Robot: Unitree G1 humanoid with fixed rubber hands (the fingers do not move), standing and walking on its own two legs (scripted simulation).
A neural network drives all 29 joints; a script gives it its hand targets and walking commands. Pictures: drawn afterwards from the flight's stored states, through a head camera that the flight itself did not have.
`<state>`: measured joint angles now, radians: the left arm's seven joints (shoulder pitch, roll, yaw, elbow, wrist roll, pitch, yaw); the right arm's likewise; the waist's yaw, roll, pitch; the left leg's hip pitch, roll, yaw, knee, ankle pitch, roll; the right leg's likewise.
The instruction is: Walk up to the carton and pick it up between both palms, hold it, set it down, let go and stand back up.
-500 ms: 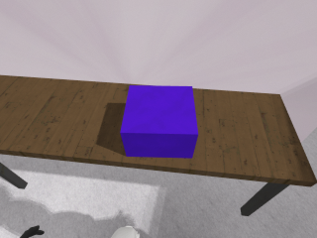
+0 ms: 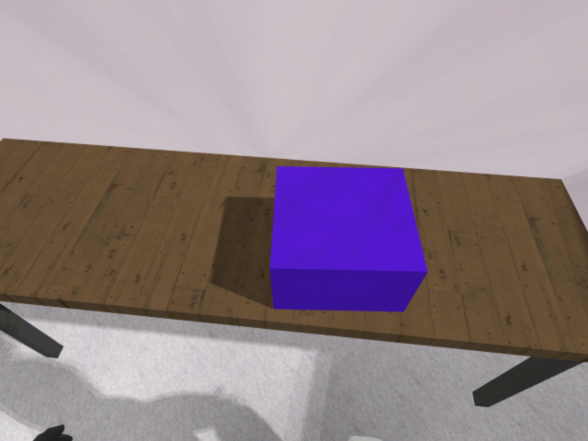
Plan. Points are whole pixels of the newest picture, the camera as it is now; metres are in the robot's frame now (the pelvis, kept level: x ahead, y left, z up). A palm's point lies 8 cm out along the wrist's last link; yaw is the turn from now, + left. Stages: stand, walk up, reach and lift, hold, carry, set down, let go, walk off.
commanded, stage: walk up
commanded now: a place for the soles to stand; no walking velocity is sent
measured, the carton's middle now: (339, 237) +0.48 -0.09 -0.10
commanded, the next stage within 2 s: none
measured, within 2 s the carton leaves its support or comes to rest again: neither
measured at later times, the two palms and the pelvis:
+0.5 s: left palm out of the picture +0.13 +0.33 -0.07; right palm out of the picture +0.12 -0.33 -0.08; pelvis +0.02 +0.00 +0.00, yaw -2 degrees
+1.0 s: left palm out of the picture +0.12 +0.32 -0.06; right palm out of the picture +0.11 -0.33 -0.08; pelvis +0.00 -0.01 +0.00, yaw -2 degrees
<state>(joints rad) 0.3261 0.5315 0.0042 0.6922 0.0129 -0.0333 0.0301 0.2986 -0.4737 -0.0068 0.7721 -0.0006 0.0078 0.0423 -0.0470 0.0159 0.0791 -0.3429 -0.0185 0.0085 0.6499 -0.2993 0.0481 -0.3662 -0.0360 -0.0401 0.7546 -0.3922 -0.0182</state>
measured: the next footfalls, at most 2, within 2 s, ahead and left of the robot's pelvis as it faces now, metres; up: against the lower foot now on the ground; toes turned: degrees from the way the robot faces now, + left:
right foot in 0.02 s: +0.07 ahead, -0.17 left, +0.00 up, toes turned -7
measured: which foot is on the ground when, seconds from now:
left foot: down 0.00-1.00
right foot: up 0.00-0.00, down 0.02-1.00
